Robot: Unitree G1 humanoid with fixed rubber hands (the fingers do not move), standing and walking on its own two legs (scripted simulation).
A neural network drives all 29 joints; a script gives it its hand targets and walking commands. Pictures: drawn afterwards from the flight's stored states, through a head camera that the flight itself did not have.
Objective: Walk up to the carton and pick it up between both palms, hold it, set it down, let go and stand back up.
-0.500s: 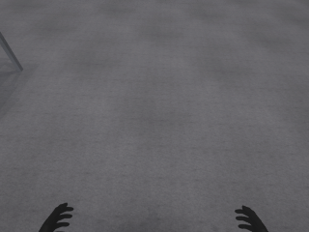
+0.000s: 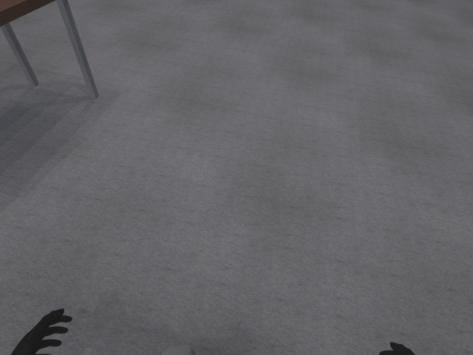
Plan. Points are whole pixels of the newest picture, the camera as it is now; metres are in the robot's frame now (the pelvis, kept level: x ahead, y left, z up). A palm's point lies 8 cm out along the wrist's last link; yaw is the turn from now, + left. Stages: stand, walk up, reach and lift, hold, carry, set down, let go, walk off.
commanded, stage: walk up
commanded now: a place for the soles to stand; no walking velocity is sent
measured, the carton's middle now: out of the picture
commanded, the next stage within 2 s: none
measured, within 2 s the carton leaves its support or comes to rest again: neither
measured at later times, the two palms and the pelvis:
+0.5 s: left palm (62, 294) +0.22 +0.31 -0.05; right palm (366, 259) +0.32 -0.27 -0.06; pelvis +0.17 -0.01 +0.02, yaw +13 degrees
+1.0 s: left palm (41, 240) +0.33 +0.40 -0.08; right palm (298, 181) +0.52 -0.16 -0.06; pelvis +0.34 +0.08 +0.02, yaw +23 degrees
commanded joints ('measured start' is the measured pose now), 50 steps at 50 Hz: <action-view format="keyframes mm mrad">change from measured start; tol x32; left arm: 1 -127 194 100 -55 16 -75 -20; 18 219 250 164 -15 16 -88 29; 50 -58 108 96 -83 13 -77 -40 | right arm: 1 9 -345 -171 -20 2 -45 -47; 50 11 -213 -119 -42 13 -55 -87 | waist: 1 -22 129 -20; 50 -4 158 -62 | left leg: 1 343 239 -812 -659 -197 219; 15 187 70 -373 -354 478 113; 21 -295 67 -98 354 -25 -1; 33 -257 165 21 45 186 -47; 40 303 -16 135 -220 110 73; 44 594 290 -956 -552 -23 327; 50 142 177 -490 -502 44 221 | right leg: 1 -414 73 180 145 78 -41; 13 -152 134 109 -444 258 -24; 18 624 -317 519 -758 224 -140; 21 330 -410 510 -853 -121 -177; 36 158 -219 -96 -732 304 -176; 40 52 -126 -196 -199 630 -118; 42 -335 143 -123 259 74 -29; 50 -203 93 96 -126 46 -36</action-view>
